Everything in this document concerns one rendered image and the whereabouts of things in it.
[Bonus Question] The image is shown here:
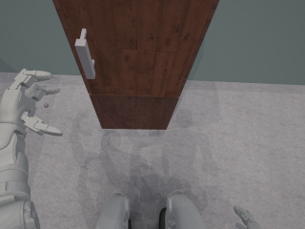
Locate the handle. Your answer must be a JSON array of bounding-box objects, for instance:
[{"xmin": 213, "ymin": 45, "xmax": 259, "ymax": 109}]
[{"xmin": 74, "ymin": 29, "xmax": 95, "ymax": 79}]

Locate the right robot hand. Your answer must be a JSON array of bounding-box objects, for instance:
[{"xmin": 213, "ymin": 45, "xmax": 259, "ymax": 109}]
[{"xmin": 234, "ymin": 205, "xmax": 263, "ymax": 229}]

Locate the robot right thigh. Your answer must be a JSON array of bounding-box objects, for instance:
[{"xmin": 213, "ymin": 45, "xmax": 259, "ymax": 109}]
[{"xmin": 166, "ymin": 194, "xmax": 208, "ymax": 229}]

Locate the left robot hand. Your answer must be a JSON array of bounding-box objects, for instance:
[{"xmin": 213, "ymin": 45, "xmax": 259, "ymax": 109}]
[{"xmin": 0, "ymin": 69, "xmax": 63, "ymax": 136}]

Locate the cupboard door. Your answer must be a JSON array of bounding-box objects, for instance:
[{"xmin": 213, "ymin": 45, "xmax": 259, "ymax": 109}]
[{"xmin": 58, "ymin": 0, "xmax": 214, "ymax": 97}]

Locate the robot right shin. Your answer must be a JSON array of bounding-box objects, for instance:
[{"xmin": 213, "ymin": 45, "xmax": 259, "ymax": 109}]
[{"xmin": 165, "ymin": 190, "xmax": 183, "ymax": 229}]

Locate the robot left forearm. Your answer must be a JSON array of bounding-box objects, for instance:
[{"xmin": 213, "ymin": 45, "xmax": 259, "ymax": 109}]
[{"xmin": 0, "ymin": 122, "xmax": 31, "ymax": 207}]

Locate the robot left upper arm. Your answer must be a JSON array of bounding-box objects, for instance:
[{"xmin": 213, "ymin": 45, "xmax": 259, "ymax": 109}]
[{"xmin": 0, "ymin": 199, "xmax": 41, "ymax": 229}]

